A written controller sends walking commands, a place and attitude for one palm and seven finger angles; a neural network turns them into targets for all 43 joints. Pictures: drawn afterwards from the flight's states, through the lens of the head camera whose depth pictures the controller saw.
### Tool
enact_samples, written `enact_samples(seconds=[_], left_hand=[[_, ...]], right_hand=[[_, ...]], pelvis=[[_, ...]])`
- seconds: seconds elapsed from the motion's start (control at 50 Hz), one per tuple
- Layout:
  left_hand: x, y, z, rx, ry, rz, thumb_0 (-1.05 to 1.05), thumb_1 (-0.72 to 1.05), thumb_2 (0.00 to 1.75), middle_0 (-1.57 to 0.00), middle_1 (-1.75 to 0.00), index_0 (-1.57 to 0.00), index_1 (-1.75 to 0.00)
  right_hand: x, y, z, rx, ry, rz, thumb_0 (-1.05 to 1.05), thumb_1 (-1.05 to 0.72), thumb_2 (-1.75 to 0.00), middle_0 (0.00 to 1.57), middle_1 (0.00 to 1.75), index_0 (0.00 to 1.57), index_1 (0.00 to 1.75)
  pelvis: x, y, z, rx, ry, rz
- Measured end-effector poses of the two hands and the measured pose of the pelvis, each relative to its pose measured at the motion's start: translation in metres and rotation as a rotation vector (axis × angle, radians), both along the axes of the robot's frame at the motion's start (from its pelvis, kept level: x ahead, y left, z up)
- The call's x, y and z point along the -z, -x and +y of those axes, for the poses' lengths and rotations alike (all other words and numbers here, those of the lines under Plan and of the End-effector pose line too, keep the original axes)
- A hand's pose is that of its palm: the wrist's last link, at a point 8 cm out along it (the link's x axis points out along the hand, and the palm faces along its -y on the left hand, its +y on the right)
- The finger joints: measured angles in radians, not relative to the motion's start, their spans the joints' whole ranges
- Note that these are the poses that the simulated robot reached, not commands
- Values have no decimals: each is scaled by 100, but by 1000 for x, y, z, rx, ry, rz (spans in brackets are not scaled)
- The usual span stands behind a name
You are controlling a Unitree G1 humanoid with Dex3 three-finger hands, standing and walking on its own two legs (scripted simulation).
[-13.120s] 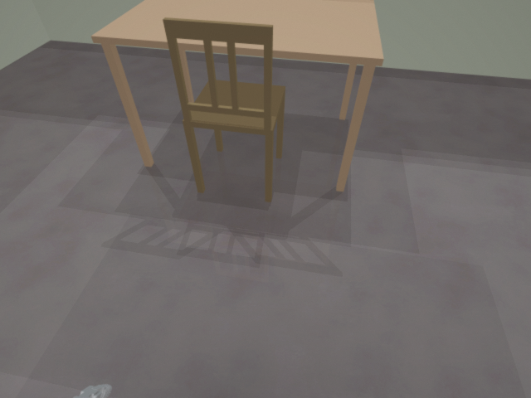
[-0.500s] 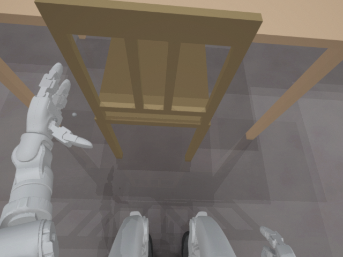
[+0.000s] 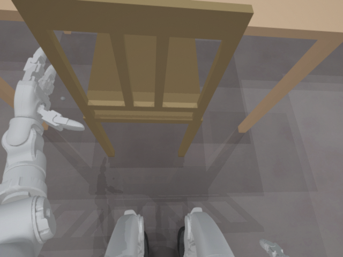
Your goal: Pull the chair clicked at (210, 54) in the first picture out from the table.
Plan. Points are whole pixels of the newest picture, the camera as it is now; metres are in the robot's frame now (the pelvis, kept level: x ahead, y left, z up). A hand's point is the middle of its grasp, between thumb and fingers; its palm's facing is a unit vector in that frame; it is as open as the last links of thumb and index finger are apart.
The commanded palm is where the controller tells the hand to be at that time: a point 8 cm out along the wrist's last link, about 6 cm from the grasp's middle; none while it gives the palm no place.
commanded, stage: push the fingers through the gap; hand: left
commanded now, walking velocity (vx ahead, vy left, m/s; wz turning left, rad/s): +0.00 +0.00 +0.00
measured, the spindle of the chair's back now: (124, 75) +0.53 +0.10 +0.02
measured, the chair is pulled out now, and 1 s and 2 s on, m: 0.00 0.00 0.00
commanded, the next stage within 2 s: hook a spindle and tug to test in 0.82 s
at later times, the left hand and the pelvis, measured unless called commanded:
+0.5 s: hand (67, 79) +0.51 +0.23 +0.03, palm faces -0.01 -1.00 -0.04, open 16.9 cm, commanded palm +0.48 +0.26 +0.02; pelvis +0.00 +0.00 -0.01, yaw -1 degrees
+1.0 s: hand (66, 85) +0.50 +0.23 +0.02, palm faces -0.02 -1.00 -0.03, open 16.9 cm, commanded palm +0.48 +0.25 +0.03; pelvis +0.01 +0.01 +0.00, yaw -1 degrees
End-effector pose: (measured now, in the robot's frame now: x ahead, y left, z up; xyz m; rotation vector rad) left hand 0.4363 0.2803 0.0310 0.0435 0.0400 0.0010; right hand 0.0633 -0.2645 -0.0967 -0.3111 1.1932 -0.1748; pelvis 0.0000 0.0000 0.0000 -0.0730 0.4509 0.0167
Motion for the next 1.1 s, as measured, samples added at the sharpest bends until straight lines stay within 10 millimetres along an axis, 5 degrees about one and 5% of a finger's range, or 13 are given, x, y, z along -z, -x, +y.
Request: enact_samples(seconds=[0.48, 0.66, 0.96, 1.1], left_hand=[[3, -52, 0, 8, 4, -15, -2, -50, 30, -6, -8, -6, -8], [7, -44, 5, 2, 10, 34, -1, -50, 30, -6, -8, -6, -8], [6, -43, 4, 20, 14, 25, -1, -50, 30, -6, -9, -6, -8], [6, -42, -2, 7, 11, -8, -2, -50, 30, -10, -22, -10, -21]], right_hand=[[8, 37, -2, 53, 22, 144, 1, -90, -90, 20, 30, 20, 30], [2, 41, 9, 74, -15, 173, 1, -90, -90, 20, 30, 20, 30], [-4, 20, 8, 50, 11, 134, 1, -90, -90, 20, 30, 20, 30], [-1, 18, 10, 43, 7, 138, 0, -90, -90, 20, 30, 20, 30]], pelvis=[[12, 1, 1, 6, 21, 60], [3, -5, 5, 15, 18, 54], [0, -9, 9, 2, 26, 46], [1, -7, 9, 1, 25, 44]])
